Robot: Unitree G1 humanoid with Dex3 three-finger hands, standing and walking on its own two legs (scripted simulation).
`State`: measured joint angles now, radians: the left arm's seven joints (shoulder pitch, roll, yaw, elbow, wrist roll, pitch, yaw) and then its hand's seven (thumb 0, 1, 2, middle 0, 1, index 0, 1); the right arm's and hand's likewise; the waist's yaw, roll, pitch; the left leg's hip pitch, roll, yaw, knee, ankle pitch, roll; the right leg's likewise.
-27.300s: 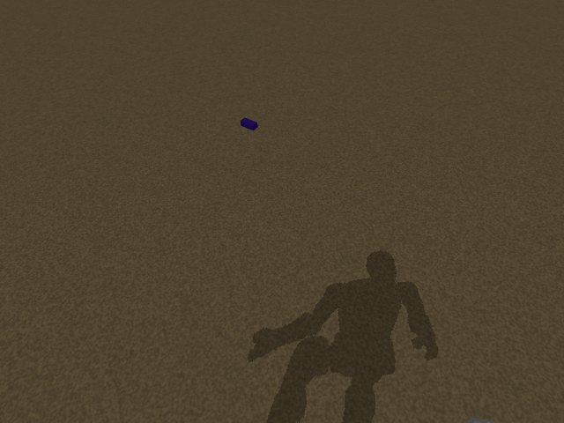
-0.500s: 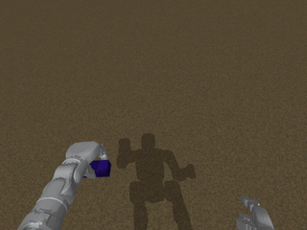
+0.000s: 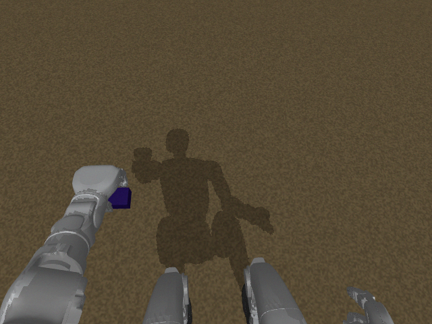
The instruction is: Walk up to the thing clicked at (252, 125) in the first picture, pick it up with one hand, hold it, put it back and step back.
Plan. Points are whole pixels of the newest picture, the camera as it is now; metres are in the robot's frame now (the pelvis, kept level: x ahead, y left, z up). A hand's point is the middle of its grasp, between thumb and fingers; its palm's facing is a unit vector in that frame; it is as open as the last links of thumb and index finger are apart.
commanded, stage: crouch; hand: left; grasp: from above
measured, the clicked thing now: (109, 198) +0.39 +0.24 -0.15
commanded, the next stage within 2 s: lower in 1.36 s
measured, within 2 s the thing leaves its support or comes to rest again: neither
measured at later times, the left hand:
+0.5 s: hand (124, 208) +0.42 +0.26 -0.33, palm faces -0.45 +0.02 -0.89, open 7.1 cm
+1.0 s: hand (128, 210) +0.45 +0.28 -0.44, palm faces -0.47 +0.00 -0.88, open 7.0 cm
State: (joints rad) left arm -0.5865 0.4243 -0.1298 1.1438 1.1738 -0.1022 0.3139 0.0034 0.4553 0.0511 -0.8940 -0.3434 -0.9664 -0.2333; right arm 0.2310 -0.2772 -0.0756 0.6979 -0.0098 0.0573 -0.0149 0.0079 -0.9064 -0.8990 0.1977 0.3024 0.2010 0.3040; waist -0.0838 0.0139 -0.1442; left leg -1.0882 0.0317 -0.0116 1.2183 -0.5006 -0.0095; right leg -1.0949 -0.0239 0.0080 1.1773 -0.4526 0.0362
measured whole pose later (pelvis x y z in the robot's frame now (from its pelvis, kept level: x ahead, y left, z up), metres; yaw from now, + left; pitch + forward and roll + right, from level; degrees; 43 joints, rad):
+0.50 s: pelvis -0.04 +0.01 -0.20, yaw -1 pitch +37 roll -5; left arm -0.85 0.63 0.05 1.27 1.24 -0.21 0.30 0.00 0.48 0.05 -0.84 -0.39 -0.93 -0.25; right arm 0.21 -0.25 -0.02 0.72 -0.08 -0.04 0.06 0.01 -0.90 -0.90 0.20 0.30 0.20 0.30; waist -0.19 0.04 -0.17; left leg -1.94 0.00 -0.07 1.96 -0.67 0.00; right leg -1.91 -0.03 -0.01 1.88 -0.62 0.05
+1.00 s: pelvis -0.05 +0.01 -0.29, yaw -4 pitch +36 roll -8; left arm -1.01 0.81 0.11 1.41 1.30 -0.26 0.29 0.01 0.50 0.00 -0.89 -0.30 -0.98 -0.16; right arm 0.19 -0.29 0.03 0.72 -0.13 -0.02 0.14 0.00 -0.91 -0.90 0.20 0.30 0.20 0.30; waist -0.26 0.01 -0.05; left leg -2.20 -0.01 -0.12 2.26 -0.69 -0.01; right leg -2.15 -0.02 -0.03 2.16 -0.63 0.06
